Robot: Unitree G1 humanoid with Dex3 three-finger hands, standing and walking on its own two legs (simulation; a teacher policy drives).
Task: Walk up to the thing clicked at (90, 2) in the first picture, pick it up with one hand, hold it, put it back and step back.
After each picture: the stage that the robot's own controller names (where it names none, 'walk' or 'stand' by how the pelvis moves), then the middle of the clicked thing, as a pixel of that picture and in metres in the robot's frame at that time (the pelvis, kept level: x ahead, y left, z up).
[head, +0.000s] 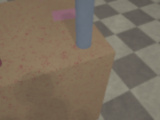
stand; (84, 20) +0.57 +0.02 +0.13
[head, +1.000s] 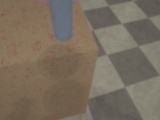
walk; (61, 6) +0.52 +0.09 +0.17
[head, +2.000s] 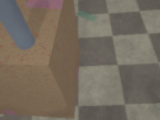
walk; (11, 17) +0.48 +0.27 +0.16
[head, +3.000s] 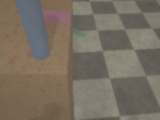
walk; (35, 29) +0.48 +0.18 +0.14
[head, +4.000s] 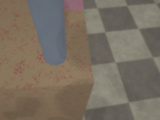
walk; (50, 28) +0.39 +0.10 +0.18
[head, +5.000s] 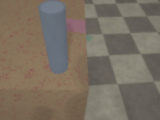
stand; (56, 42) +0.42 +0.11 +0.14
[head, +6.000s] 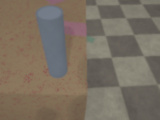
stand; (54, 47) +0.41 +0.11 +0.13
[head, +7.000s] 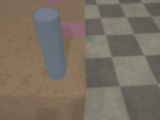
stand; (52, 49) +0.40 +0.12 +0.13
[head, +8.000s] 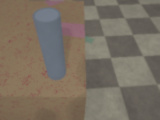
stand; (52, 49) +0.40 +0.12 +0.13
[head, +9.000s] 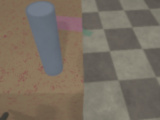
rise first; (48, 44) +0.40 +0.14 +0.13
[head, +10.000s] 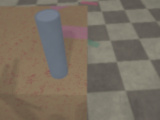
go down; (54, 48) +0.41 +0.14 +0.14
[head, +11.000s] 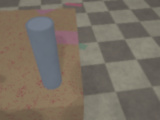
go down; (47, 58) +0.37 +0.13 +0.14
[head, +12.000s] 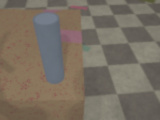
approach; (51, 52) +0.40 +0.13 +0.14
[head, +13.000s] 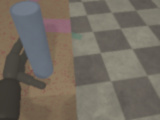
close; (36, 46) +0.40 +0.15 +0.15
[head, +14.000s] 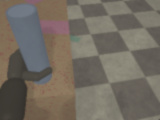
lift; (33, 50) +0.38 +0.15 +0.16
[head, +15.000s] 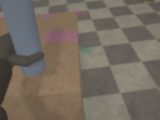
lift; (24, 31) +0.35 +0.16 +0.28
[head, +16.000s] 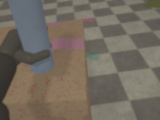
hold; (32, 27) +0.33 +0.13 +0.31
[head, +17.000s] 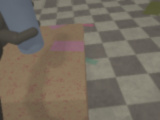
hold; (14, 2) +0.31 +0.16 +0.38
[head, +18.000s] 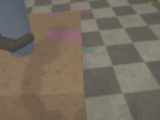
hold; (8, 8) +0.32 +0.17 +0.35
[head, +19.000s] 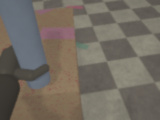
crouch; (27, 44) +0.33 +0.15 +0.24
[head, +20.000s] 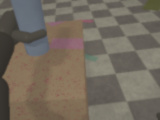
crouch; (28, 8) +0.37 +0.15 +0.34
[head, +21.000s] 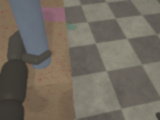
lower; (33, 33) +0.43 +0.14 +0.16
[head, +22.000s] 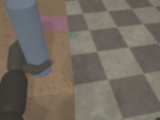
lower; (33, 43) +0.40 +0.15 +0.17
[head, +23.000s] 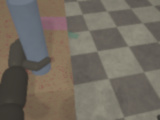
lower; (33, 40) +0.42 +0.15 +0.16
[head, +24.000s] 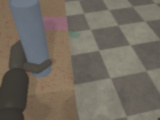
lower; (34, 42) +0.41 +0.14 +0.16
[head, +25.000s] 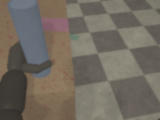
open; (33, 43) +0.40 +0.15 +0.16
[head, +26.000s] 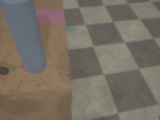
withdraw; (28, 39) +0.40 +0.15 +0.17
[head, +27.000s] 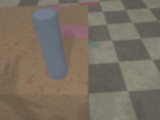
sink last; (52, 48) +0.40 +0.14 +0.15
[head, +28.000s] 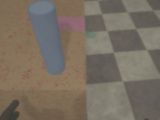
stand; (50, 43) +0.41 +0.14 +0.14
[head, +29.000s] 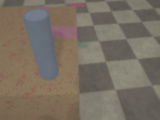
stand; (43, 49) +0.40 +0.15 +0.14
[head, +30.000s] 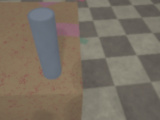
stand; (47, 48) +0.40 +0.14 +0.13
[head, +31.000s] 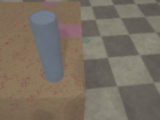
stand; (50, 51) +0.39 +0.13 +0.13
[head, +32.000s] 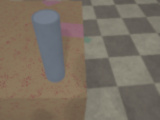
stand; (51, 51) +0.39 +0.12 +0.13
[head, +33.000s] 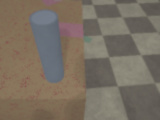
stand; (50, 52) +0.38 +0.12 +0.13
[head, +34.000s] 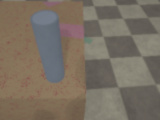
walk; (50, 52) +0.39 +0.12 +0.13
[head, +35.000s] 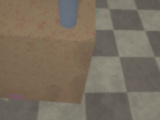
walk; out of the picture +0.59 +0.09 +0.14
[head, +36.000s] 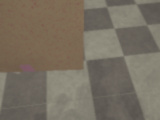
walk; out of the picture +0.89 +0.16 +0.16
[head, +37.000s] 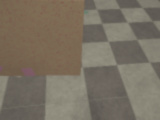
stand; out of the picture +1.02 +0.13 +0.14
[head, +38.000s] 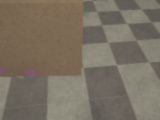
stand; out of the picture +1.06 +0.12 +0.13
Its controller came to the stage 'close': yes
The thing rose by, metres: 0.24
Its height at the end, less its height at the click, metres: +0.00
